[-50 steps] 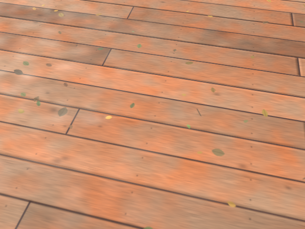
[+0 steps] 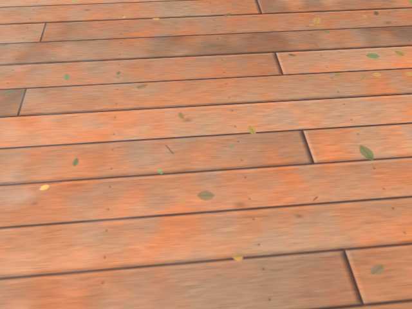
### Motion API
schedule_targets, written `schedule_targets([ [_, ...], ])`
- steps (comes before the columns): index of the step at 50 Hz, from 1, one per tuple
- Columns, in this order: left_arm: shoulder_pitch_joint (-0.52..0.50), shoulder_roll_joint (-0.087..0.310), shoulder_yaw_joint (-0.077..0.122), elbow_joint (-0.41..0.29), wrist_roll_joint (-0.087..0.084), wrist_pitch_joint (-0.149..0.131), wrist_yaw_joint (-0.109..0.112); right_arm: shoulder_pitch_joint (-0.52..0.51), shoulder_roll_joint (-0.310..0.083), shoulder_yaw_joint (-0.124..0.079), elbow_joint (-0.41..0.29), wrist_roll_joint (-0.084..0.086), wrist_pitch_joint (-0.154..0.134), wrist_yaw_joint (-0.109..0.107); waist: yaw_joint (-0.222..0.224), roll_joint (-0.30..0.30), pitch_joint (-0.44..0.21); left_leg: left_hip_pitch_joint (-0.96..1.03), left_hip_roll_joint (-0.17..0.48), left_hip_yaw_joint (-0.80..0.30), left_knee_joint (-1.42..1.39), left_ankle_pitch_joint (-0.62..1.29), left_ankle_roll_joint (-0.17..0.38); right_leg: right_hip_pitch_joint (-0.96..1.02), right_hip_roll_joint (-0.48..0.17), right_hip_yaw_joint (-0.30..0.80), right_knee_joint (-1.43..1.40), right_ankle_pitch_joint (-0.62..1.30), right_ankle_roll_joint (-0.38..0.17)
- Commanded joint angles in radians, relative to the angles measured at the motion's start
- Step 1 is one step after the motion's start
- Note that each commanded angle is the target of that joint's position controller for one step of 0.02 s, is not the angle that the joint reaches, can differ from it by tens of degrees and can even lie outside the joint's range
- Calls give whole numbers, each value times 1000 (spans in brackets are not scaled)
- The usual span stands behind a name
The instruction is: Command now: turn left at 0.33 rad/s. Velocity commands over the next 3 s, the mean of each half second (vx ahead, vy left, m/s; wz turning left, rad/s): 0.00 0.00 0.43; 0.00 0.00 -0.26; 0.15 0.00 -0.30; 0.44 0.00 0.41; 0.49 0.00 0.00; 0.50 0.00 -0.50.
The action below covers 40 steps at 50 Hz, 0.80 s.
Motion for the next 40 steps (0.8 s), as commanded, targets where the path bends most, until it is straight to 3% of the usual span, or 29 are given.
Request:
schedule_targets([
  [1, 20, 106, 46, -66, -3, 6, 13, -55, -177, -37, -73, -3, -16, -7, 28, 217, -84, -6, 188, -305, -145, 292, 191, 11, 0, 0, 64, 15, 13],
  [3, 53, 104, 53, -65, -6, 0, 6, -81, -177, -37, -87, 2, -12, -14, 44, 198, -101, -20, 172, -311, -117, 267, 179, 34, -17, 11, 25, 19, 2],
  [4, 67, 119, 60, -61, -7, -3, 3, -92, -169, -36, -97, 6, -7, -18, 44, 145, -109, -77, 135, -273, -82, 231, 148, 92, -47, 27, -19, 58, -12],
  [5, 83, 149, 72, -57, -6, -3, 2, -107, -154, -31, -110, 11, -3, -19, 45, 52, -103, -143, 74, -196, 3, 157, 99, 137, -113, 81, -90, 103, -42],
  [6, 98, 182, 80, -55, -2, -2, 2, -99, -132, -25, -114, 15, 2, -19, 41, -76, -89, -234, -13, -88, 137, 16, 43, 183, -231, 203, -170, 207, -108],
  [7, 82, 194, 79, -66, 10, -7, 0, -68, -124, -24, -115, 9, 5, -17, 32, -198, -98, -295, -48, -8, 324, -263, 12, 199, -399, 348, -222, 366, -211],
  [8, 71, 162, 65, -86, 19, -16, 2, -55, -168, -43, -108, 6, 8, -15, 30, -144, -103, -330, -13, -30, 549, -384, -4, 184, -474, 382, -226, 493, -277],
  [9, 34, 147, 56, -102, 15, -24, 5, -38, -179, -54, -97, 13, 17, -13, 4, -67, -91, -332, 6, -49, 651, -361, -8, 157, -459, 319, -217, 522, -272],
  [10, -12, 149, 56, -111, 4, -30, 7, -22, -159, -53, -87, 17, 30, -13, -16, -38, -63, -340, 28, -44, 661, -300, -17, 141, -415, 233, -217, 485, -236],
  [11, -24, 155, 57, -110, -4, -33, 9, -36, -135, -45, -89, 16, 37, -13, -10, -46, -42, -359, 42, -28, 632, -238, -26, 146, -381, 173, -227, 455, -208],
  [13, 8, 170, 60, -94, -2, -26, 16, -76, -106, -32, -113, 15, 40, -4, 18, -78, -37, -344, 45, 26, 551, -173, -52, 165, -334, 81, -231, 465, -196],
  [17, 40, 211, 74, -78, -9, -9, 17, -118, -86, -15, -161, 16, 37, 26, 47, -118, -95, -214, 49, 97, 312, -144, -53, 210, -342, -14, -199, 528, -189],
  [20, 44, 232, 81, -67, -25, -4, 4, -93, -108, -22, -166, 13, 46, 38, 36, -136, -108, -105, 18, 146, 165, -103, -21, 185, -361, -29, -153, 528, -171],
  [22, 31, 217, 76, -55, -47, -7, -4, -20, -113, -30, -140, 5, 51, 38, -11, -119, -108, 44, -16, 168, -58, 72, 32, 118, -332, -68, -66, 439, -107],
  [23, 90, 178, 65, -28, -37, -13, -12, 21, -158, -44, -130, 2, 53, 28, -13, -35, -129, 189, 14, 91, -142, 242, 70, 23, -287, -125, 40, 313, -35],
  [24, 95, 92, 33, -54, 21, -21, -27, 55, -256, -61, -140, -10, 52, 6, 10, 255, -184, 393, 283, -234, -124, 694, 169, -225, -182, -196, 305, -183, 67],
  [25, 41, 105, 38, -70, 5, -16, -20, 21, -203, -34, -153, -44, 31, 10, -24, 214, -219, 261, 429, -329, -142, 711, 365, -272, -121, -72, 471, -420, 106],
  [26, 24, 156, 51, -56, -24, -6, -15, -5, -148, -17, -147, -50, 8, 19, -29, 125, -188, 189, 371, -245, -170, 586, 366, -245, -147, -8, 524, -387, 107],
  [27, 33, 147, 52, -43, -35, 2, -13, -49, -113, -7, -126, -46, -10, 20, -2, 142, -139, 152, 300, -161, -183, 461, 310, -241, -153, 16, 508, -324, 103],
  [28, 56, 147, 55, -14, -32, 11, -4, -83, -99, -3, -118, -41, -20, 20, 10, 132, -114, 141, 261, -119, -197, 363, 263, -239, -157, 30, 483, -268, 105],
  [29, 69, 156, 59, 1, -26, 18, 4, -107, -83, 3, -107, -38, -28, 17, 19, 143, -91, 106, 247, -86, -205, 382, 245, -209, -147, 52, 474, -209, 113],
  [32, 96, 166, 66, 14, -36, 17, 10, -116, -100, 1, -85, -37, -30, -2, 30, 146, -85, 115, 240, -21, -212, 395, 248, -183, -112, 56, 463, -139, 130],
  [36, 55, 151, 63, -12, -42, 23, 11, -93, -131, -14, -69, -25, -9, -27, -9, 120, -56, 178, 286, -40, -233, 281, 274, -253, -131, 26, 433, -159, 146],
  [40, 38, 127, 56, -42, -38, 29, 1, -100, -135, -23, -68, -28, 1, -33, -16, 116, -38, 179, 308, -13, -246, 243, 287, -255, -155, -8, 387, -172, 140],
])
Next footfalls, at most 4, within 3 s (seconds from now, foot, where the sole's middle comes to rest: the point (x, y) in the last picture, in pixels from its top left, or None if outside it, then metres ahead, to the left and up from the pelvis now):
0.46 left None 0.00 0.16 -0.77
1.02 right None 0.02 -0.07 -0.77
1.58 left None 0.17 0.16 -0.77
2.06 right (208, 289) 0.54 0.01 -0.77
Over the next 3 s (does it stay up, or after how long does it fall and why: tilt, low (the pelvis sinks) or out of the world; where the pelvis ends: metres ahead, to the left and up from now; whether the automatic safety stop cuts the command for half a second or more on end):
stays up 0.82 0.18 -0.01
